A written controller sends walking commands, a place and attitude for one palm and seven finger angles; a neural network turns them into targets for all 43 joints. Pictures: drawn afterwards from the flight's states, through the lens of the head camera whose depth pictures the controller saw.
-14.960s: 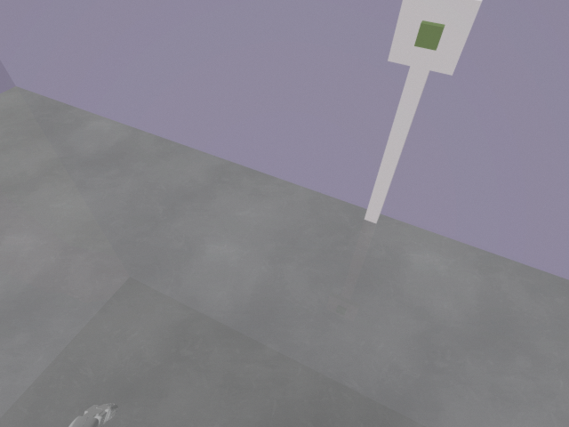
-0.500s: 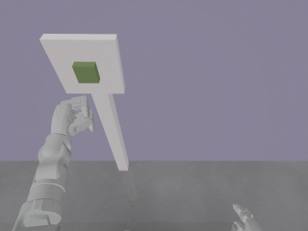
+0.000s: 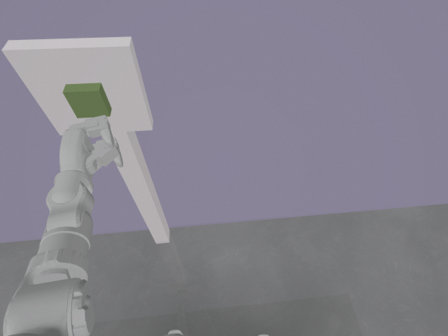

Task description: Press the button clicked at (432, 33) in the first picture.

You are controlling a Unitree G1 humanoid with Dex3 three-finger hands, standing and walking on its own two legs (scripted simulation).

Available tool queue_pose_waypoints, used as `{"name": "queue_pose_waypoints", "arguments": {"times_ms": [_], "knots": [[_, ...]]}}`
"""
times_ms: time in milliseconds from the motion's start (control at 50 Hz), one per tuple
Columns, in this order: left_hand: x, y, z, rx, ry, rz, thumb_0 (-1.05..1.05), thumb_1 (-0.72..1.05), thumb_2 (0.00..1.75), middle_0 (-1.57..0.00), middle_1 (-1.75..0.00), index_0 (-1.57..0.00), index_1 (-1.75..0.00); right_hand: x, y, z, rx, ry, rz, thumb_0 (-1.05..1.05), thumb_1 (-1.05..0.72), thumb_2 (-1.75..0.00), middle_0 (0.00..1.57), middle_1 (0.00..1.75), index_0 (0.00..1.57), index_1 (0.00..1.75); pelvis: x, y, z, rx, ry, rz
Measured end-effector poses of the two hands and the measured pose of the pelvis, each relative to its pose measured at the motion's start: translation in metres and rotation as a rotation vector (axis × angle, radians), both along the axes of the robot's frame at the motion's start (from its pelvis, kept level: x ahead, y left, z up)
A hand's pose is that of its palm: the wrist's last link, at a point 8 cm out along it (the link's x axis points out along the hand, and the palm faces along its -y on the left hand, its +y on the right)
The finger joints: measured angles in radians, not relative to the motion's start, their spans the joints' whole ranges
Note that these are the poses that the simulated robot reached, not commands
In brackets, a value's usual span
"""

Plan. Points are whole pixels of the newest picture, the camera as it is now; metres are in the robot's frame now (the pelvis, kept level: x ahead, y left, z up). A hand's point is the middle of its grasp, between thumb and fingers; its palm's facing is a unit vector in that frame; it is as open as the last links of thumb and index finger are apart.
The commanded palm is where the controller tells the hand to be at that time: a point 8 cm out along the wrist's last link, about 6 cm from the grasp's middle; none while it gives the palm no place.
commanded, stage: aim a knuckle at the button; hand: left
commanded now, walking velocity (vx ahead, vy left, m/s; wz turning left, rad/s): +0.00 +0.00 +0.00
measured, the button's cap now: (89, 99) +0.52 +0.24 +0.12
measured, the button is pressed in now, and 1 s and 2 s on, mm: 0 0 13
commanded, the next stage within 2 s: press the button with the knuckle in 0.48 s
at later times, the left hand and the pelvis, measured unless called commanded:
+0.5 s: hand (102, 153) +0.42 +0.21 +0.09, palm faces +0.08 -1.00 +0.00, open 3.1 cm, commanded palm +0.39 +0.26 +0.09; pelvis +0.00 +0.00 +0.00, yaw +1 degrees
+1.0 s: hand (107, 138) +0.45 +0.21 +0.09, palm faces +0.08 -1.00 +0.00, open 3.1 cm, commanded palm +0.42 +0.26 +0.09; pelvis +0.00 +0.01 +0.00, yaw +1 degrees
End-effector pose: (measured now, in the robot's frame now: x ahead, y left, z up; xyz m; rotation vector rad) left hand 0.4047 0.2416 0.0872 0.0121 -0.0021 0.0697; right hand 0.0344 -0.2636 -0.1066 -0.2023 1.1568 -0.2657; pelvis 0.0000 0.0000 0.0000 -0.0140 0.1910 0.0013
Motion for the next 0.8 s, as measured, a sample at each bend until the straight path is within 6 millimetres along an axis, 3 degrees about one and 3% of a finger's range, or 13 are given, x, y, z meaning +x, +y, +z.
{"name": "queue_pose_waypoints", "arguments": {"times_ms": [240,420,560,800], "knots": [[-0.016,0.019,0.006,0.017,-0.007,0.035,0.01,0.90,0.90,-1.30,-1.50,-1.30,-1.50,0.038,0.003,0.005,0.015,-0.088,0.036,0.01,-0.91,-0.90,0.20,0.30,0.20,0.30,0.004,-0.004,0.002,-0.004,-0.016,0.010],[-0.014,0.017,0.000,-0.017,0.005,0.013,0.01,0.90,0.90,-1.30,-1.50,-1.30,-1.50,0.064,0.004,0.009,-0.006,-0.129,0.083,0.01,-0.91,-0.90,0.21,0.30,0.20,0.30,0.003,-0.004,0.000,-0.006,-0.010,0.024],[-0.011,0.020,0.003,-0.002,-0.012,0.012,0.01,0.90,0.90,-1.30,-1.50,-1.30,-1.50,0.063,0.006,0.010,-0.004,-0.132,0.073,0.01,-0.91,-0.90,0.20,0.30,0.20,0.30,0.006,-0.001,0.000,-0.008,-0.009,0.019],[-0.002,0.023,0.005,-0.008,-0.007,0.003,0.01,0.90,0.90,-1.30,-1.50,-1.30,-1.50,0.041,0.013,0.003,0.003,-0.057,0.054,0.01,-0.91,-0.90,0.21,0.30,0.20,0.30,0.005,0.005,-0.001,-0.013,-0.002,0.020]]}}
